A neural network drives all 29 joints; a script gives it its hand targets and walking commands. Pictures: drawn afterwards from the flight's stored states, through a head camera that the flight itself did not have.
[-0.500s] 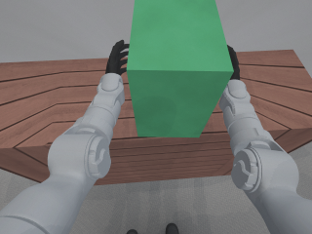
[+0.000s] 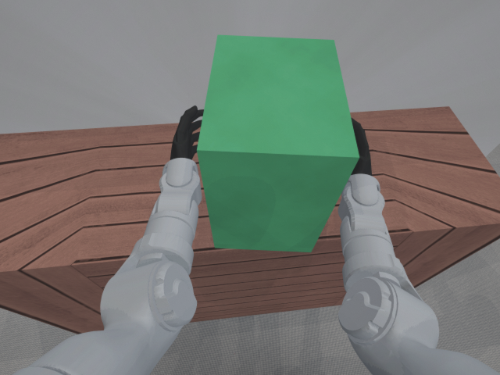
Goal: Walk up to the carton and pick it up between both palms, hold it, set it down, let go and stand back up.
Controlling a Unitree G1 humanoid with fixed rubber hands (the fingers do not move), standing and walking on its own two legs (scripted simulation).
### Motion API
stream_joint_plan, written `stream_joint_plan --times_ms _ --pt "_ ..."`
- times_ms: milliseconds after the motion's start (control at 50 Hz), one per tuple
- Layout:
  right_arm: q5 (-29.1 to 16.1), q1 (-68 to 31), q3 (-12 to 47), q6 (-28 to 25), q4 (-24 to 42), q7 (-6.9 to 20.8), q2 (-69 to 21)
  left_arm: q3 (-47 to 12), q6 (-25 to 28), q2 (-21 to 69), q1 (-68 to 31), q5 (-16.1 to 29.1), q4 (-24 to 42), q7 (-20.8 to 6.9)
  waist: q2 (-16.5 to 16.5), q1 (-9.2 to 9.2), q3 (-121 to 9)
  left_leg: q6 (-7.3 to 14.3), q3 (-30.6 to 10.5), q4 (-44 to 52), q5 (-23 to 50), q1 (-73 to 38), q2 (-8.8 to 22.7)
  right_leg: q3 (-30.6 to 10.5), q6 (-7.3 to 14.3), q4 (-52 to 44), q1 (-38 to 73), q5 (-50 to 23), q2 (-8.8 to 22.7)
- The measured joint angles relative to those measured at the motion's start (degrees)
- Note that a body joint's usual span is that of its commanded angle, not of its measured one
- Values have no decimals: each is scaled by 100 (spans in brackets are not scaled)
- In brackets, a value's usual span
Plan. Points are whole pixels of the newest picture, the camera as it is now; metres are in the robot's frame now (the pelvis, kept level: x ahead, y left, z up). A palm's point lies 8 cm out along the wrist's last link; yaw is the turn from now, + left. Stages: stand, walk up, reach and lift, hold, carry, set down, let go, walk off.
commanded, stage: reach and lift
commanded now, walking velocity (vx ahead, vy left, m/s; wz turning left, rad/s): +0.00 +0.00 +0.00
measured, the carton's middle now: (268, 153) +0.47 -0.04 +0.04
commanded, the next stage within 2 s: none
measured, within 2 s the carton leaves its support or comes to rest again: leaves its support in 1.74 s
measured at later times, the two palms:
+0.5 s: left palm (184, 155) +0.44 +0.10 +0.08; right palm (356, 170) +0.41 -0.18 +0.07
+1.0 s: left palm (184, 156) +0.44 +0.10 +0.08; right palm (356, 170) +0.41 -0.18 +0.07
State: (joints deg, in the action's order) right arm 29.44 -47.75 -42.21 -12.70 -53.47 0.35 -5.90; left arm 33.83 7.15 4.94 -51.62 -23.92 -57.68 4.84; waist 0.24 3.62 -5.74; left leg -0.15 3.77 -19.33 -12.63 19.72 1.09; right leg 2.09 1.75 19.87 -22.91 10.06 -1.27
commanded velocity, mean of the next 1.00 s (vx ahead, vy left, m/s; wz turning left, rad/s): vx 0.00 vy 0.00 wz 0.00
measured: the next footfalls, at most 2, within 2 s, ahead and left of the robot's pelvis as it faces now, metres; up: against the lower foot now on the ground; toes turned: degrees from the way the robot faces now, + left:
none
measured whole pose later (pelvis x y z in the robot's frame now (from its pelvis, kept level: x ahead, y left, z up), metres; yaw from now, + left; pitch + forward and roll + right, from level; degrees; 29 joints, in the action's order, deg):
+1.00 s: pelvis +0.00 +0.00 +0.00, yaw +1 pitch +14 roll +0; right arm 26.9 -48.0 -39.9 -17.1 -58.1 -1.1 -3.8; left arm 29.6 6.4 4.6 -50.6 -21.1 -55.7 6.4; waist 0.2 4.7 -6.0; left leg 0.1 3.7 -19.7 -12.4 21.1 1.2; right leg 5.4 1.9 18.4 -23.3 9.0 -0.6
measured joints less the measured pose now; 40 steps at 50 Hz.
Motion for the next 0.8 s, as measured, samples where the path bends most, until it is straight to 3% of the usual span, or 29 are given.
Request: stream_joint_plan --times_ms 220,800 --pt "-128 -54 183 -178 -126 -94 55 -134 -40 -62 39 172 106 -5 -141 39 114 20 15 -36 -8 -17 -2 163 -5 1 32 -13 47" --pt "-216 -29 203 -266 -264 -116 124 -258 -52 -33 63 241 155 73 -15 114 98 21 -23 24 41 -6 0 315 11 -123 75 -69 75"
